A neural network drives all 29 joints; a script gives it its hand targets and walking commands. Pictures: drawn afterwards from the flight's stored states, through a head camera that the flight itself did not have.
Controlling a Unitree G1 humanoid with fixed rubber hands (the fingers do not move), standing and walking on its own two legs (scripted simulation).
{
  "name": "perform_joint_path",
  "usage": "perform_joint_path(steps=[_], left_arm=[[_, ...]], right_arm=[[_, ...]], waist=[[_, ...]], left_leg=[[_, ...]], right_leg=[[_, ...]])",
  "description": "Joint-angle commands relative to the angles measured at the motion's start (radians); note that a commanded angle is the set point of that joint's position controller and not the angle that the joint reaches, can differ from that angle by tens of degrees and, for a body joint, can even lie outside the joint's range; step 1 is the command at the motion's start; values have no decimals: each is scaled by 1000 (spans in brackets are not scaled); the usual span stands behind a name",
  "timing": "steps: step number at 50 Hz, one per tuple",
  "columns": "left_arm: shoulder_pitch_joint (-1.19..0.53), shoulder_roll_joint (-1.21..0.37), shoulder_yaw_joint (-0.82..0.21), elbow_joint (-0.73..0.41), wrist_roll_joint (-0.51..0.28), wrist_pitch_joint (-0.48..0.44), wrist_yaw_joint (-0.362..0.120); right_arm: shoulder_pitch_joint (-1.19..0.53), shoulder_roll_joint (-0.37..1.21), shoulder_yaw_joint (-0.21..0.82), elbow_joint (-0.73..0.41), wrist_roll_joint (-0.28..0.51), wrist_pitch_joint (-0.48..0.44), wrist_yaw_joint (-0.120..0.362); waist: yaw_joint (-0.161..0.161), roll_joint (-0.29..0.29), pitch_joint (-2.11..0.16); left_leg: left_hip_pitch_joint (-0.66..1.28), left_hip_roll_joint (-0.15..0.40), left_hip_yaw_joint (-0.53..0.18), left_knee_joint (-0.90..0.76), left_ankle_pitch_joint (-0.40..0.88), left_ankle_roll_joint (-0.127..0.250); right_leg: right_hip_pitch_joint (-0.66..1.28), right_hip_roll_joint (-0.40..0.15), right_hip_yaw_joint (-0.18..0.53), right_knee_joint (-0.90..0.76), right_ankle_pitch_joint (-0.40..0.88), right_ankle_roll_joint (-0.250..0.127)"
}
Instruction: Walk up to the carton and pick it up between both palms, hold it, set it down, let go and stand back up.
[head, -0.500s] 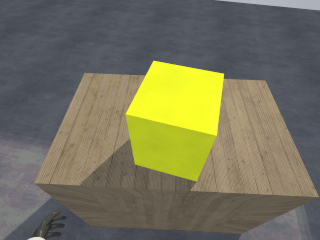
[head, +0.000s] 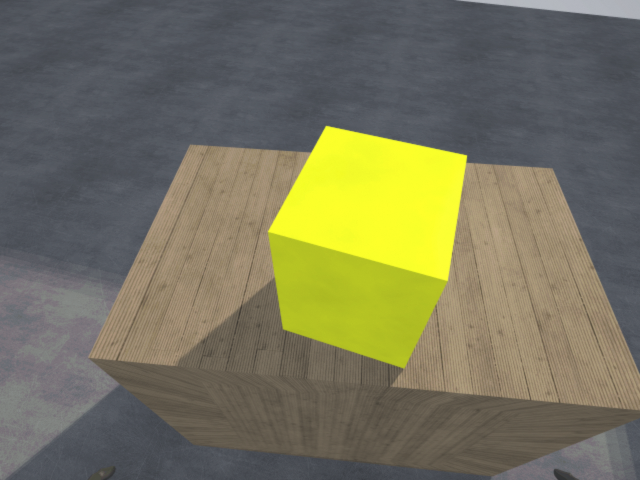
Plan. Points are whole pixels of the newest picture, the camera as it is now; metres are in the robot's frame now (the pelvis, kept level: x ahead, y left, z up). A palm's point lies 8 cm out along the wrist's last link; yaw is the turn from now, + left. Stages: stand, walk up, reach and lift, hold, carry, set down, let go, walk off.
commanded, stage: walk up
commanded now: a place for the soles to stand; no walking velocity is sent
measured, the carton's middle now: (366, 250) +0.43 -0.03 +0.01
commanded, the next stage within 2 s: none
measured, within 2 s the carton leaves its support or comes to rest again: neither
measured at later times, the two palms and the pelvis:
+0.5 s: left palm out of the picture +0.06 +0.31 -0.11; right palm out of the picture +0.08 -0.35 -0.11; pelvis -0.03 -0.02 -0.01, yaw +1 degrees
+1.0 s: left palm out of the picture +0.03 +0.30 -0.11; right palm out of the picture +0.04 -0.30 -0.10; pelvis -0.05 +0.00 +0.01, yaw +0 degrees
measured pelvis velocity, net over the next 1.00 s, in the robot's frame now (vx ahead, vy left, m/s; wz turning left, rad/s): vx -0.05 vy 0.00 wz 0.01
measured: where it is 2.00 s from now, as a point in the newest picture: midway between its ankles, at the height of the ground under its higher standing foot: outside the picture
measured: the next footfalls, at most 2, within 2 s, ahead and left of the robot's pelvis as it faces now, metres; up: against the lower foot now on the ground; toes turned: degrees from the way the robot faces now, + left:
none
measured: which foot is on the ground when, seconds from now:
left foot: down 0.00-1.00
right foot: down 0.00-1.00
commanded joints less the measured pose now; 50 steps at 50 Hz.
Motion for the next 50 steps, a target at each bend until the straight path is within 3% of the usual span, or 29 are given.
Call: perform_joint_path(steps=[1, 4, 9, 12, 15, 17, 18, 19, 20, 21, 22, 23, 24, 25, 27, 29, 31, 32, 33, 34, 36, 38, 50], left_arm=[[-45, 247, 64, -62, -3, -12, 14], [-32, 244, 68, -75, -3, -2, 17], [-63, 257, 78, -109, 6, 24, 15], [-82, 250, 80, -129, 6, 36, 12], [-62, 220, 71, -127, 11, 42, 10], [-28, 215, 73, -128, 14, 41, 10], [-12, 202, 68, -128, 9, 36, 11], [8, 193, 63, -127, 4, 27, 14], [29, 190, 62, -116, 4, 16, 16], [36, 216, 63, -108, 9, 3, 22], [23, 282, 75, -108, 20, -9, 26], [-60, 308, 74, -129, 15, -6, 19], [-90, 293, 71, -145, 15, -7, 15], [-90, 260, 58, -141, 13, -8, 14], [-91, 232, 45, -132, 13, -10, 24], [-80, 211, 36, -109, 11, -10, 27], [-65, 202, 33, -102, 3, -11, 24], [-38, 180, 29, -101, -1, -17, 21], [-15, 162, 25, -92, -7, -18, 17], [-22, 164, 27, -86, -10, -18, 15], [-68, 193, 40, -69, -6, -18, 20], [-79, 190, 40, -56, -1, -18, 14], [-35, 163, 36, -3, 2, -30, 15]], right_arm=[[-18, -231, -54, -43, 0, -13, -11], [3, -235, -55, -51, 5, -7, -16], [36, -219, -52, -69, 1, 9, -17], [32, -259, -64, -90, -6, 12, -14], [-30, -326, -87, -119, -16, 13, -16], [-77, -311, -90, -145, -24, 17, -20], [-90, -306, -91, -153, -30, 21, -21], [-94, -287, -86, -153, -26, 26, -20], [-75, -275, -84, -149, -22, 32, -18], [-43, -250, -78, -141, -14, 34, -15], [15, -194, -60, -142, -4, 29, -17], [43, -170, -48, -132, 13, 31, -26], [42, -185, -48, -127, -2, 33, -33], [36, -197, -49, -120, -11, 30, -32], [64, -179, -47, -102, -3, 11, -31], [65, -159, -39, -80, -8, -9, -32], [49, -180, -46, -49, -7, -20, -32], [24, -221, -59, -46, -10, -21, -35], [1, -237, -65, -48, -10, -20, -34], [-18, -214, -55, -43, -8, -17, -24], [-22, -176, -44, -37, -9, -20, -13], [-11, -167, -39, -30, -12, -20, -14], [-17, -156, -32, -8, -11, -43, -17]], waist=[[-11, -25, -105], [-15, -8, -157], [-22, -54, -173], [-23, 6, -142], [-16, 165, -96], [-7, 189, -113], [-4, 197, -121], [3, 207, -114], [1, 184, -119], [-2, 130, -114], [-24, -41, -168], [-40, -146, -167], [-24, -186, -153], [-25, -146, -119], [-35, -167, -134], [-46, -185, -180], [-34, -150, -201], [-11, -80, -198], [8, -34, -193], [14, -29, -174], [-5, -24, -130], [-12, -11, -91], [-5, 5, -77]], left_leg=[[-102, 83, -32, -29, 212, 64], [-105, 80, -31, 33, 271, 76], [-141, 49, -27, 113, 137, 78], [-204, 91, -106, 26, 71, 112], [-298, 210, -250, -109, 98, 210], [-267, 242, -237, -75, 218, 253], [-208, 233, -205, -34, 292, 249], [-164, 209, -177, 12, 361, 222], [-119, 180, -147, 61, 369, 180], [-119, 137, -133, 125, 309, 127], [-142, 30, -64, 250, 158, 65], [-127, -38, 20, 262, -155, 37], [-65, -35, -15, 352, -314, 44], [-78, -38, -38, 378, -314, 57], [-117, -16, -51, 307, -255, 60], [-64, 8, -7, 99, -129, 52], [72, 44, -33, -83, 161, 51], [113, 102, -78, -81, 299, 65], [77, 136, -88, -101, 265, 77], [36, 114, -40, -80, 204, 68], [-14, 81, -12, -113, 72, 47], [-4, 77, -2, -141, 16, 47], [-46, 101, -26, -198, -16, 61]], right_leg=[[111, -93, 91, -28, 70, -62], [126, -99, 83, 20, 186, -90], [74, -135, 100, 26, 51, -138], [54, -81, 80, 88, -79, -113], [78, 51, 37, 289, -211, -64], [56, 70, 77, 419, -328, -71], [25, 65, 89, 390, -337, -76], [16, 53, 92, 287, -288, -79], [46, 37, 85, 107, -176, -79], [99, -17, 139, -43, -13, -81], [172, -156, 279, -95, 162, -106], [80, -237, 340, -107, 141, -200], [-52, -269, 403, -135, 33, -239], [-61, -246, 360, -141, 1, -234], [60, -201, 266, -74, 174, -198], [153, -156, 211, -12, 349, -152], [122, -124, 179, 21, 341, -96], [89, -85, 164, 35, 268, -63], [105, -60, 153, 3, 141, -44], [134, -55, 140, -75, 50, -44], [144, -74, 141, -108, -32, -52], [88, -81, 167, -138, -119, -51], [127, -59, 148, -135, -43, -32]])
